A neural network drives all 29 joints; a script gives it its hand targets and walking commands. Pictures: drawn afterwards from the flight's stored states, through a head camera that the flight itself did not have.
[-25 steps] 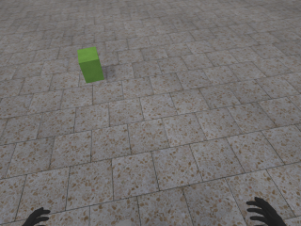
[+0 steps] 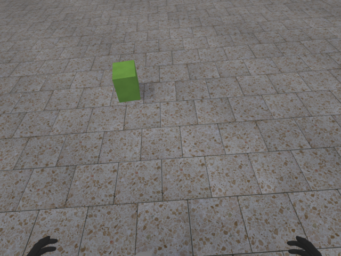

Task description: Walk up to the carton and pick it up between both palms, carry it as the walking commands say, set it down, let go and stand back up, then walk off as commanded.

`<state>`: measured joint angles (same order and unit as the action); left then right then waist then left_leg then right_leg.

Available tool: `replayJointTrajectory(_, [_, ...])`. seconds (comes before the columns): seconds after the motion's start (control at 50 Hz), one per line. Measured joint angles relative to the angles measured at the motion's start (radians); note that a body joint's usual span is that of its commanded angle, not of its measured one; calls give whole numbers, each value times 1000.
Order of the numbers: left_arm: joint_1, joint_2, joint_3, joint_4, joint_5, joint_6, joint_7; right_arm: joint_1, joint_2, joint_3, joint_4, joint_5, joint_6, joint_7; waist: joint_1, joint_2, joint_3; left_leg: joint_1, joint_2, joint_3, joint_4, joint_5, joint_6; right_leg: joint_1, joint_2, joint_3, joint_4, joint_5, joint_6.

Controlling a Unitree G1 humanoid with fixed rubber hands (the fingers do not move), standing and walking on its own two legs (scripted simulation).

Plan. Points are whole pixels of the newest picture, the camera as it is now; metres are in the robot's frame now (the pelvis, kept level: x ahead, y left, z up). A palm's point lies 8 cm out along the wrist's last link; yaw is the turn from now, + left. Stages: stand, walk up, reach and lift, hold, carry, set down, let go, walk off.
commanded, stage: walk up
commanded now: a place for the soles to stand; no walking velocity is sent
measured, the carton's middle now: (126, 81) +1.63 +0.41 -0.63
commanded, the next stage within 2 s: none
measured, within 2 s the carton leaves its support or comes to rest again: neither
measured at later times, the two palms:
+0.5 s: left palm (49, 203) +0.29 +0.35 -0.07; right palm (281, 187) +0.31 -0.29 -0.08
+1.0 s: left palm (55, 163) +0.42 +0.38 -0.08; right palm (246, 130) +0.52 -0.25 -0.08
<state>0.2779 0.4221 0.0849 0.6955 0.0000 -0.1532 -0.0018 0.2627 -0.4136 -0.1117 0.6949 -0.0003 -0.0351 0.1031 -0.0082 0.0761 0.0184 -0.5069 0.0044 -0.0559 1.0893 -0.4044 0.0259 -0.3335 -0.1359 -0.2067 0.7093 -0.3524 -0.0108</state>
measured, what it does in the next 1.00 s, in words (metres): walks ahead: left foot, then right foot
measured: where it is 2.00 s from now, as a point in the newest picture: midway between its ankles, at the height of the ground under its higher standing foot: (160, 179)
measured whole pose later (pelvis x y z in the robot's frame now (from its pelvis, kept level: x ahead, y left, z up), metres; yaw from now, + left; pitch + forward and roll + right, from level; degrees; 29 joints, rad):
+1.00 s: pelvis +0.37 +0.05 +0.00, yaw +10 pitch +0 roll +0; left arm 0.31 0.42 0.07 0.70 0.00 -0.11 -0.01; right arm 0.31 -0.42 -0.10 0.70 0.00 -0.07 0.05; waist -0.01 0.00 0.03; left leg -0.41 -0.01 0.01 0.77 -0.37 0.03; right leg -0.53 -0.12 -0.05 1.13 -0.45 -0.02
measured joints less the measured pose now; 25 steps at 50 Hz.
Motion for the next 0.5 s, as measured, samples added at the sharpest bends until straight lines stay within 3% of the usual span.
replayJointTrajectory(0.12, [19, 0, 1, 0, 0, 0, 0, -38, -1, 0, -1, 0, 0, 25, 21, -18, -1, -21, 8, 25, -197, 61, -13, 107, -37, -39, -50, -52, 9])
replayJointTrajectory(0.18, [19, 0, 0, 1, 0, 7, 0, -39, -4, -1, -1, 0, -12, 22, 20, -33, -2, 6, 8, 57, -365, 90, 2, 113, -63, -54, -4, -98, 24])
replayJointTrajectory(0.22, [15, 0, -3, 2, 0, 19, 0, -37, -6, 1, 1, 0, -24, 0, 16, -46, 13, 11, -4, 67, -343, 137, 12, 38, -68, 24, 210, -109, 22])
replayJointTrajectory(0.26, [15, 0, -13, 1, 0, 25, -1, -20, -6, 2, 1, 0, -27, -18, 14, -57, 12, 31, -11, 72, -331, 110, 12, -54, -22, 120, 393, -104, 14])
replayJointTrajectory(0.3, [12, 1, -13, 0, 0, 25, -1, -2, -6, 2, 1, 0, -29, -37, 7, -62, 12, 64, -11, 69, -345, 87, 10, -126, 4, 146, 463, -78, 12])
replayJointTrajectory(0.36, [6, 2, -13, -1, 0, 25, -1, 19, -5, 3, 1, 0, -30, -50, 0, -70, 11, 107, -11, 68, -356, 57, 13, -206, 7, 148, 420, -66, 12])
replayJointTrajectory(0.44, [7, 2, -13, -1, 0, 25, -5, 29, -5, 3, 2, 0, -30, -50, -10, -72, 10, 161, -11, 68, -356, 7, 12, -232, 7, 146, 231, -57, 12])
replayJointTrajectory(0.5, [7, 2, -13, 0, 0, 25, -9, 29, -5, 3, 2, 0, -30, -42, -11, -71, 2, 182, -12, 68, -354, -30, 5, -226, 8, 131, 85, 25, 11])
